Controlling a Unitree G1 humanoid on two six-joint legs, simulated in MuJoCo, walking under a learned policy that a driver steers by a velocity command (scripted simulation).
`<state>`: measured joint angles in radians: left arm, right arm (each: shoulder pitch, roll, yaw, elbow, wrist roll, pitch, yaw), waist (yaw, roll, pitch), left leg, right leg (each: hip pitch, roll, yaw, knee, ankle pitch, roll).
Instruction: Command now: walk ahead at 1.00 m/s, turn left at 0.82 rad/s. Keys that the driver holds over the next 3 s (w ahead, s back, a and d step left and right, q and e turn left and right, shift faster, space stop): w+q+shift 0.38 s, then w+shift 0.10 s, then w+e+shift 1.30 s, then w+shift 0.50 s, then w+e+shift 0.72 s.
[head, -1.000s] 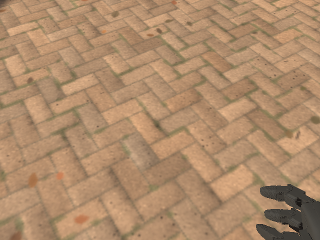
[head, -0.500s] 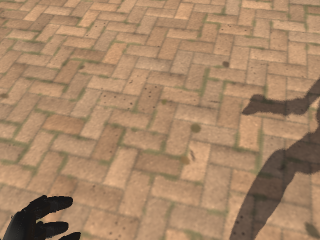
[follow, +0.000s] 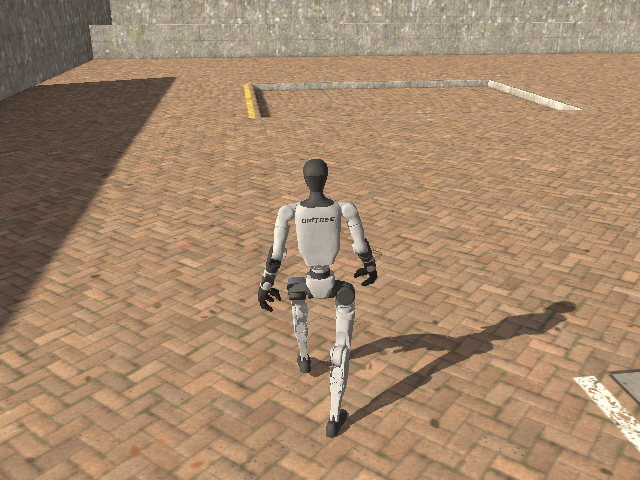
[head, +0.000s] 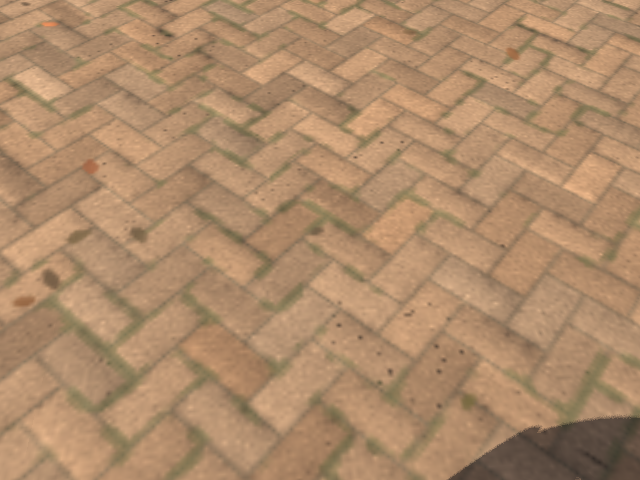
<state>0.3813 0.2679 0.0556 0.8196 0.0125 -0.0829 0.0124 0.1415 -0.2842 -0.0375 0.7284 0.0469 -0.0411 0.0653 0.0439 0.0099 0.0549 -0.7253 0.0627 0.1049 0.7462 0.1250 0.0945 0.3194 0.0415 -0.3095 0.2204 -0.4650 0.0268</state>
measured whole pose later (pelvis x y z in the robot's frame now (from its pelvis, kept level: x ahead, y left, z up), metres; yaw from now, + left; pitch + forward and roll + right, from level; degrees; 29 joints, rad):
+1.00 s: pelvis +0.83 +0.21 +0.02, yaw +14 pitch +1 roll +1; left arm 0.45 0.26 0.04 0.78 -0.06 -0.06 0.01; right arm 0.08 -0.24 -0.02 0.62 0.00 -0.12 0.00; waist 0.05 -0.04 -0.01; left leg -0.35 -0.01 -0.03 0.58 -0.25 -0.03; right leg -0.32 0.02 0.11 1.21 -0.40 -0.04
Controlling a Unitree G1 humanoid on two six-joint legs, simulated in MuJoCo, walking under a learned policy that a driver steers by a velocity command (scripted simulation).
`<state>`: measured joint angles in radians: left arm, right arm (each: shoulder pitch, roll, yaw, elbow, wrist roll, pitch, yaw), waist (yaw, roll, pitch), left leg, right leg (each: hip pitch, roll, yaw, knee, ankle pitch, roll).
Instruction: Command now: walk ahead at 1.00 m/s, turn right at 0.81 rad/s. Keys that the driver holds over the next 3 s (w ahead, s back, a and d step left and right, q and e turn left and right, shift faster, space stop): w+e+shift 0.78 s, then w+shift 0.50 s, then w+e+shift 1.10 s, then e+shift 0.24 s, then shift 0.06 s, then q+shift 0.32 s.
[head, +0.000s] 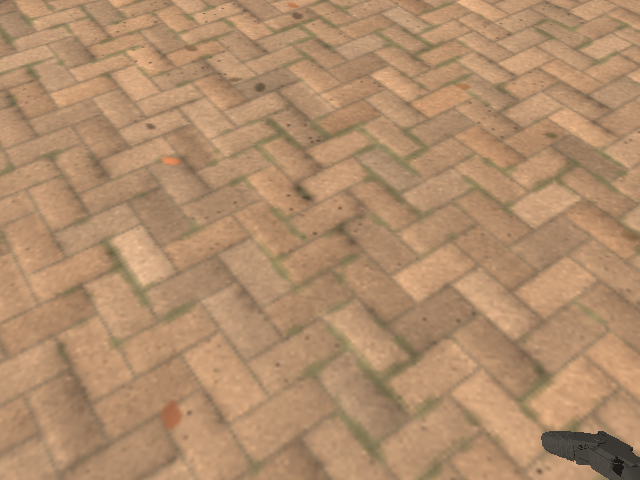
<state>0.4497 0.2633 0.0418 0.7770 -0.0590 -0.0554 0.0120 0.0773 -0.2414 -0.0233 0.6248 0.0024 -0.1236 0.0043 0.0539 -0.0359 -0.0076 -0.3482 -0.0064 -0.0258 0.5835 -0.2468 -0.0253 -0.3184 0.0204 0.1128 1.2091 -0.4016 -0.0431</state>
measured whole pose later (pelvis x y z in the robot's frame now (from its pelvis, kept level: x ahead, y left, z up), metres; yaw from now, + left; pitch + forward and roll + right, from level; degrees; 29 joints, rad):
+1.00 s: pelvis +0.82 -0.27 +0.01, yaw -54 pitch -1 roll +3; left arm 0.15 0.32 0.04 0.63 -0.04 -0.04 -0.01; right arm 0.45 -0.30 -0.07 0.80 0.00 -0.10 0.02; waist -0.08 -0.05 0.03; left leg -0.11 -0.03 0.05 0.40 -0.28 0.00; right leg -0.64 -0.04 0.07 1.20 -0.30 -0.07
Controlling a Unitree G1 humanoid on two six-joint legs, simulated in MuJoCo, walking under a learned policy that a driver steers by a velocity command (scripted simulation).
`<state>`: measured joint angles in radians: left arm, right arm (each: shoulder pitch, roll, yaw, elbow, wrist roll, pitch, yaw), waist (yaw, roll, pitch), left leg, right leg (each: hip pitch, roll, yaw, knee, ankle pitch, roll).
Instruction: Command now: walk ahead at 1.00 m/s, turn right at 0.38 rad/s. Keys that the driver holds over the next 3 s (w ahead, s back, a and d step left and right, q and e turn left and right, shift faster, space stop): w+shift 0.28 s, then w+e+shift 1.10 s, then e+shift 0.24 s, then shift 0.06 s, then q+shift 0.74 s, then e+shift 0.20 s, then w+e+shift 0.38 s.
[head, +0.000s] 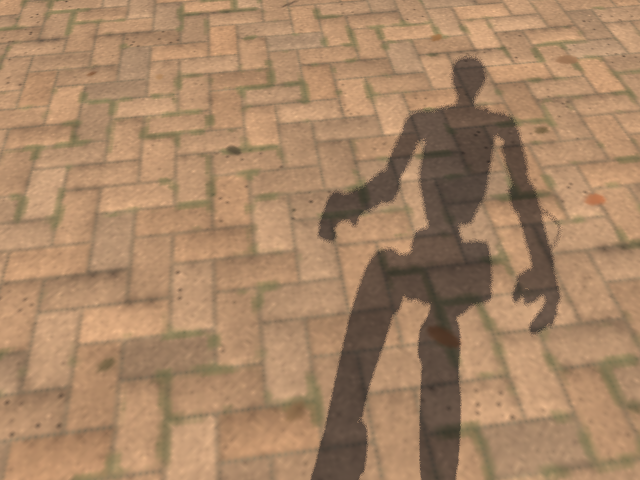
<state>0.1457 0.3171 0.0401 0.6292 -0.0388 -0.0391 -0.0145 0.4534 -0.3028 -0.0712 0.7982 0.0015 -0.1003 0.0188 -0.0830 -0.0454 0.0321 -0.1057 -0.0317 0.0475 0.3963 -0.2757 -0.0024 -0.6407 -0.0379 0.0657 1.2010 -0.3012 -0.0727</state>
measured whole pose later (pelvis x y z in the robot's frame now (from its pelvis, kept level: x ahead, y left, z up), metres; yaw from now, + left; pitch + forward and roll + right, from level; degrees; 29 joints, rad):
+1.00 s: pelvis +0.88 -0.14 -0.01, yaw -35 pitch -1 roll +5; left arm 0.10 0.35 0.07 0.61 -0.04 -0.01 -0.02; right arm 0.42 -0.35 -0.09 0.87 0.00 -0.09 0.00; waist -0.10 -0.03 0.05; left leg 0.04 -0.01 0.19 0.31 -0.33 -0.05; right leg -0.78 -0.13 -0.01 1.12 -0.17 -0.06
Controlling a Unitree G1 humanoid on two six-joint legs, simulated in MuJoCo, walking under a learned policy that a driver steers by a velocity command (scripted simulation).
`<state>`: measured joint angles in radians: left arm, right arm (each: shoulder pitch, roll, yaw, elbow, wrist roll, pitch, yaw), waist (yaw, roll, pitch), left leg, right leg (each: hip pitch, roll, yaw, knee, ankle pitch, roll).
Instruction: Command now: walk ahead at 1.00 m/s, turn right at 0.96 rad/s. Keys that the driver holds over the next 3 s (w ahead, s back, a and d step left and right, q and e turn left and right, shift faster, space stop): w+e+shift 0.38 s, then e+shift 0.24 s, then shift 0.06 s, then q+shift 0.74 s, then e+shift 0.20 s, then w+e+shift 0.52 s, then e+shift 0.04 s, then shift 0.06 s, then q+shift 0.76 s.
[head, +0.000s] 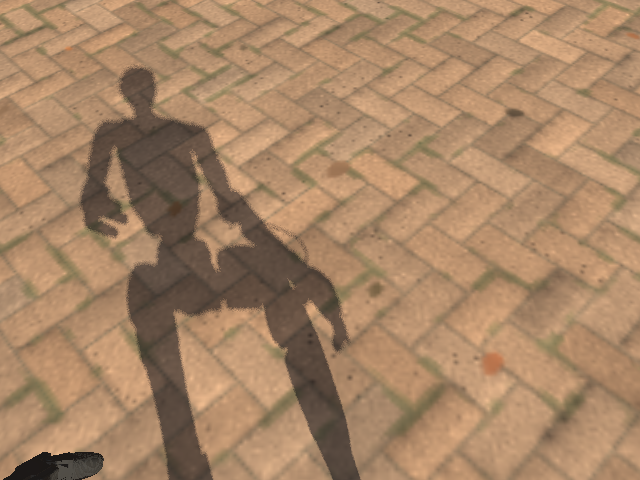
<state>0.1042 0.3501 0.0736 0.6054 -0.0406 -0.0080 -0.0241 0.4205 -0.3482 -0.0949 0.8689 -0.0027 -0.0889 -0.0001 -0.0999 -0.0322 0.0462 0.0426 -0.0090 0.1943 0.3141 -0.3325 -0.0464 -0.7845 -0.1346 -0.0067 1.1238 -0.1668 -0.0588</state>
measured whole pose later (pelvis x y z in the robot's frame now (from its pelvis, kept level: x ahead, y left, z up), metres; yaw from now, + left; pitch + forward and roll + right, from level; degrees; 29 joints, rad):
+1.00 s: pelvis +0.64 -0.14 +0.00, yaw -35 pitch +0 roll +1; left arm 0.06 0.26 0.01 0.62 0.04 0.03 0.03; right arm 0.24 -0.32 -0.06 0.74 0.03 0.01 0.02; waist -0.08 0.03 0.08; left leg -0.43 -0.06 -0.05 0.68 -0.36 0.00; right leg -0.34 0.00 0.05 0.57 -0.21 -0.02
